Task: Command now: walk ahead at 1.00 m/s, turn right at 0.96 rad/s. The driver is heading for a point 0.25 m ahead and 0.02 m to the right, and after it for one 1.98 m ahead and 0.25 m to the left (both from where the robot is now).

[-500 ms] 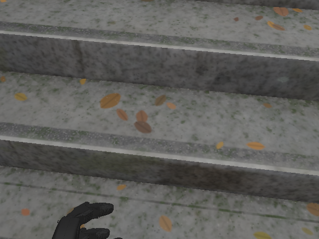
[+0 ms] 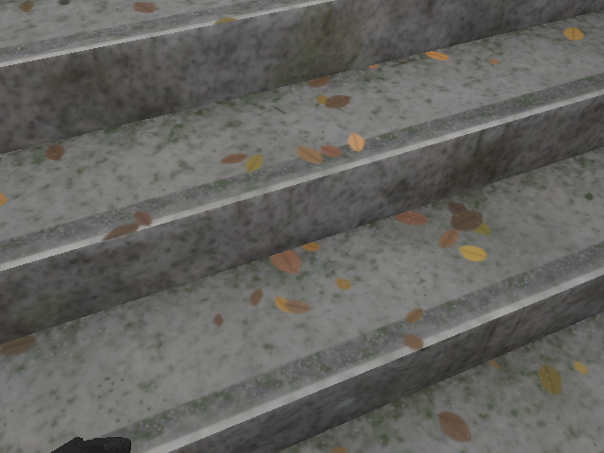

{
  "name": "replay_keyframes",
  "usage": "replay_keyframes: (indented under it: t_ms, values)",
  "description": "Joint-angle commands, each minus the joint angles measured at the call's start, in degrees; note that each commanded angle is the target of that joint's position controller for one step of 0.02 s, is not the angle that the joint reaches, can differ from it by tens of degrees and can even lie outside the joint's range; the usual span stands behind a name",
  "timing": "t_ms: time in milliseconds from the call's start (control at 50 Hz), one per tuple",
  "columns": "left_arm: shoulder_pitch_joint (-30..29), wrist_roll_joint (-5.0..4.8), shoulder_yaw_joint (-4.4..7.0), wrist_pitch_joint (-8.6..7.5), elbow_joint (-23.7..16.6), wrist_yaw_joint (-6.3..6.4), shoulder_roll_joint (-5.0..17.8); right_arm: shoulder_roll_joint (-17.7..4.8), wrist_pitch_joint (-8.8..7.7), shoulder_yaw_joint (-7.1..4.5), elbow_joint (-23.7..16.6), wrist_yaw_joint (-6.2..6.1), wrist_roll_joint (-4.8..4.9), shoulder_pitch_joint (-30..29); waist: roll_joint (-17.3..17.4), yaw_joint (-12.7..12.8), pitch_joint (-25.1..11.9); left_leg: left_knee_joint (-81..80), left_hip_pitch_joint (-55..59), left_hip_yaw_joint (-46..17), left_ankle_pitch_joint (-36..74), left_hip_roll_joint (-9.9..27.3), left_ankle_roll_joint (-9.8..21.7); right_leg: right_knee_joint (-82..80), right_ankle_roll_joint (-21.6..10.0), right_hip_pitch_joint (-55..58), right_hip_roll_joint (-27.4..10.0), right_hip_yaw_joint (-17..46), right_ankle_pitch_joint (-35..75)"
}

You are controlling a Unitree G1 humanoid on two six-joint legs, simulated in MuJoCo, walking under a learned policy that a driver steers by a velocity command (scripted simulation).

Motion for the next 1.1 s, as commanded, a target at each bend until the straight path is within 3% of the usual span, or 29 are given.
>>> replay_keyframes:
  t_ms: [20,80,120,140,160,180,200,220,240,260,280,300,320,340,380,420,460,540,580,640,700,740,780,800,820,840,900,980,1100]
  values:
    - [-8.1,-1.62,-4.95,2.87,-9.4,0.37,-8.5,8.1,-3.35,3.12,4.8,2.13,-0.09,1.2,2.9,4.5,14.2,-32.6,2.4,-10.3,18.1,14.5,1.7,-1.0,-0.2,-21.8,-5.2,3.5,-10.5]
    - [-18.6,-0.1,-4.66,4.21,-13.6,2.74,-7.7,2.1,-3.55,2.49,9.3,1.26,0.09,8.6,7.4,2.0,14.5,-37.8,10.7,0.2,53.2,13.3,1.9,-0.7,1.0,-26.6,-3.1,-8.2,-21.2]
    - [-21.2,-0.18,-5.53,4.34,-16.5,2.8,-7.7,-0.4,-2.29,2.12,11.0,0.93,1.33,10.7,5.7,5.0,14.5,-39.9,11.8,5.4,59.7,9.4,1.3,-18.0,1.0,-21.7,-5.1,-13.4,-25.1]
    - [-14.4,-1.15,-6.44,4.93,-15.4,0.98,-6.6,-6.3,-1.32,1.05,7.6,-0.25,2.34,5.1,6.1,8.7,7.3,-41.7,4.2,10.4,66.2,5.8,3.1,-38.1,1.2,1.8,-4.8,-17.1,-17.4]
    - [-12.2,-2.08,-4.81,5.47,-11.6,-0.09,-0.7,-9.3,-1.61,0.18,4.1,-1.84,4.08,7.3,1.5,5.4,-3.1,-35.3,0.5,6.5,89.4,5.8,5.7,-45.2,3.1,24.4,1.8,-23.2,-10.9]
    - [2.0,-1.86,-2.62,6.79,-9.8,0.23,2.7,-19.8,-2.81,-1.87,1.1,-1.81,3.52,5.6,10.1,12.8,-14.1,-19.5,8.1,4.6,114.1,10.2,5.8,-46.0,3.8,36.1,4.4,-20.4,-10.3]
    - [15.5,-2.27,-0.84,7.39,-6.4,0.76,6.5,-23.5,-3.03,-3.81,-3.5,-0.22,4.37,-1.3,14.6,17.6,-23.4,-1.8,13.2,1.5,118.5,12.9,5.2,-53.4,2.3,44.0,4.7,-14.4,-8.4]
    - [12.5,-3.39,0.4,6.84,-5.7,0.21,9.1,-17.1,-3.48,-3.16,-4.9,1.57,4.91,0.0,7.5,14.3,-22.3,18.4,6.4,-0.4,68.1,7.9,1.9,-73.7,-1.9,50.3,3.1,-1.5,0.0]
    - [0.6,-2.76,2.09,6.07,-7.8,0.85,13.5,-8.0,-3.41,-1.16,-9.1,3.61,3.55,-0.7,-11.2,8.8,-22.1,59.1,-15.8,-3.4,11.8,-6.6,-2.5,-89.1,-11.2,55.7,-10.9,28.0,31.1]
    - [1.6,0.01,2.48,5.57,-8.6,1.9,13.3,-5.8,-3.53,0.35,-12.4,2.74,1.6,3.8,-4.9,5.7,-34.1,80.0,-20.9,-16.0,13.4,-5.5,-0.8,-91.3,-14.5,61.8,-22.2,40.7,44.3]
    - [0.3,-0.68,1.98,4.54,-6.0,1.67,11.3,-1.8,-2.38,1.63,-13.9,1.32,1.67,3.2,4.4,2.8,-32.6,84.2,-22.8,-15.5,15.5,-4.3,-0.7,-92.5,-12.1,58.3,-22.4,40.8,31.4]
    - [-1.3,-1.16,0.82,3.47,-3.8,1.85,7.9,2.1,-0.98,3.1,-14.9,0.13,0.79,3.1,13.3,-1.1,-23.2,81.5,-24.9,-15.7,17.2,-2.1,-1.3,-93.5,-10.1,48.3,-20.9,34.8,20.3]
    - [0.6,-1.24,-0.41,2.32,0.0,1.88,5.2,3.7,0.53,4.28,-16.5,-0.74,-0.46,1.3,14.9,-3.0,-12.1,75.5,-27.3,-16.0,13.7,0.2,-0.7,-91.6,-7.2,39.0,-16.5,24.9,13.4]
    - [1.1,-0.9,-1.35,1.59,1.7,2.73,2.0,3.0,1.72,4.1,-16.2,-1.02,-0.59,2.0,13.5,-3.5,-3.5,72.7,-28.8,-16.8,11.2,0.3,-0.5,-93.4,-6.1,32.6,-16.2,18.6,18.1]
    - [3.0,-1.06,-3.2,-0.72,5.0,2.41,-2.0,-0.1,3.8,3.2,-13.3,-0.95,0.32,6.8,12.4,-5.8,3.2,57.2,-24.2,-18.9,7.3,1.0,-1.0,-95.7,-4.1,25.3,-15.8,8.6,28.8]
    - [9.7,0.25,-3.0,-3.37,9.1,0.99,0.6,1.8,4.51,2.89,-10.8,-1.41,1.37,7.7,10.1,-3.3,0.2,63.0,-25.8,-15.0,5.3,-2.5,-0.6,-96.7,-4.4,30.6,-17.7,5.0,39.6]
    - [14.5,-0.37,-1.83,-4.0,12.0,0.2,4.5,5.0,4.91,2.87,-11.7,-2.35,1.48,3.6,3.9,-1.8,-0.6,77.9,-37.9,-12.7,1.8,-4.6,1.2,-98.3,-4.6,39.9,-19.7,2.8,38.8]
    - [16.5,-0.44,-2.4,-2.16,12.7,0.29,1.5,8.7,7.26,3.96,-19.3,-3.32,1.67,-12.5,2.0,-1.4,6.0,93.0,-57.0,-14.6,2.0,-4.5,2.5,-101.1,-1.3,42.0,-21.8,-0.9,11.3]
    - [16.2,-0.68,-2.66,-1.7,12.5,0.8,0.9,7.2,8.61,4.08,-22.3,-2.75,0.68,-16.8,1.0,-1.9,8.9,80.6,-54.4,-10.4,4.9,-2.3,1.0,-104.8,0.7,36.5,-18.8,-5.4,1.9]
    - [14.9,-1.64,-1.44,-1.14,11.3,3.84,6.8,5.9,10.78,4.27,-26.1,-1.75,0.41,-19.3,-3.6,-2.9,6.1,64.3,-46.8,-5.0,0.7,1.8,0.6,-110.7,0.6,41.1,-19.8,-9.4,17.4]
    - [15.0,-2.3,-0.51,-0.08,9.1,5.38,9.6,6.9,11.52,4.79,-24.3,-0.28,2.09,-18.2,-3.7,-0.4,0.2,44.4,-35.2,-1.1,-8.8,4.0,3.6,-108.4,1.1,52.2,-20.5,-16.3,36.5]
    - [9.2,-2.28,-0.04,0.51,6.1,4.52,12.0,5.8,11.12,4.17,-20.7,-0.85,2.75,-10.3,-6.4,-3.8,-4.8,34.6,-15.4,3.3,-8.8,-0.8,6.2,-98.9,1.4,48.0,-21.4,-20.4,75.5]
    - [10.0,-3.68,-0.06,1.02,5.3,2.3,12.8,1.4,9.95,2.52,-18.1,-0.69,2.52,-1.3,-9.6,-5.8,-13.1,18.7,-0.2,-1.6,-7.6,-7.3,8.7,-80.3,3.1,49.3,-20.8,-20.0,83.9]
    - [7.1,-2.83,0.22,1.57,1.2,1.28,11.9,-3.5,9.57,0.58,-17.8,-0.9,2.12,1.6,-0.7,-8.5,-11.1,6.6,8.0,-23.5,-5.7,-2.7,13.7,-61.9,8.1,28.8,-17.5,-17.5,58.0]
    - [1.8,-1.62,-0.69,2.3,-4.8,-0.52,7.9,-11.8,10.93,-2.62,-20.3,-1.31,1.87,-1.0,18.9,-9.4,-14.0,-16.1,10.4,-59.7,-4.7,8.0,21.2,-36.2,11.9,10.0,-2.8,-10.4,-9.3]
    - [3.4,1.17,-2.01,3.09,-6.3,-0.52,1.8,-11.7,10.9,-2.75,-21.9,-1.55,1.82,-7.6,14.1,-5.0,-11.3,-23.6,4.0,-66.6,-3.4,11.4,20.6,-17.3,12.2,5.0,-2.8,2.0,-9.8]
    - [4.9,1.73,-3.42,3.72,-7.7,2.06,-1.5,-1.9,9.64,0.19,-17.4,-2.05,1.14,-12.7,8.3,2.5,8.6,-14.0,-16.9,-42.5,-6.7,3.0,11.9,-15.2,10.8,0.4,-6.0,0.1,2.8]
    - [5.6,1.46,-4.45,4.46,-6.8,3.0,-3.6,-2.9,7.03,0.0,-11.9,-1.26,1.13,-8.0,7.0,3.1,6.1,-10.3,-12.2,-31.0,6.9,-1.4,9.5,-12.2,9.4,-3.9,-6.0,-1.4,4.7]
    - [-0.9,0.53,-4.43,5.79,-7.3,3.18,-1.5,-4.9,6.98,-1.25,-14.4,-3.56,1.85,-2.8,7.6,-3.5,-2.3,-13.4,11.2,-37.5,35.8,2.4,3.9,-29.7,13.0,-10.0,-7.0,-5.7,0.6]
Velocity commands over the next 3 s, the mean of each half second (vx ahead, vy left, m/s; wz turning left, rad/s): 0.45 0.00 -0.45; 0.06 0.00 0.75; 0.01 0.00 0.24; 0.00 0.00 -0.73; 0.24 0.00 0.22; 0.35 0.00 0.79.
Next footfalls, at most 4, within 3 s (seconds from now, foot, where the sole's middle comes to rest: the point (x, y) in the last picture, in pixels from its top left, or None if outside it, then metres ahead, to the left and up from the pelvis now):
0.22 right None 0.38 -0.08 -0.56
0.78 left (244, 358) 0.56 0.14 -0.39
1.68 right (338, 290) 0.71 -0.03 -0.39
2.20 left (246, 170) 0.84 0.15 -0.21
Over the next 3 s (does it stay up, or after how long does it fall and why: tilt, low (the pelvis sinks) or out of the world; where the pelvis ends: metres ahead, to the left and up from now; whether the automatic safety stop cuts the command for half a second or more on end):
stays up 0.99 0.11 0.55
